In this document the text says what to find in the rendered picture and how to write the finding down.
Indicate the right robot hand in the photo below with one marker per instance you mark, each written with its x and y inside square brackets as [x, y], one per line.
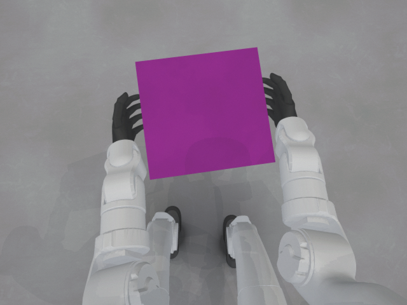
[282, 103]

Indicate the left robot forearm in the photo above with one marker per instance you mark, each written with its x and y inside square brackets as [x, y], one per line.
[123, 236]

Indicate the carton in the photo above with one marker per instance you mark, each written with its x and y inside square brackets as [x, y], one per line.
[204, 113]

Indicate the right robot forearm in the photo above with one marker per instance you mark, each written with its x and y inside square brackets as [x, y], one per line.
[306, 203]

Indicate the left robot upper arm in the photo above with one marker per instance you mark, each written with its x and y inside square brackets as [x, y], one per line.
[132, 283]

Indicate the right robot upper arm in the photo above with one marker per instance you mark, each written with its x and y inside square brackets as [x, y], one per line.
[321, 267]

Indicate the left robot foot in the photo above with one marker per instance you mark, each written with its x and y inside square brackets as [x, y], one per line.
[176, 214]

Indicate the robot right shin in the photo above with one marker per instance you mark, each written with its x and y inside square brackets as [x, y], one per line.
[242, 218]

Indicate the left robot hand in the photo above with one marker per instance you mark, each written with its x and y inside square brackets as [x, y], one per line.
[122, 125]

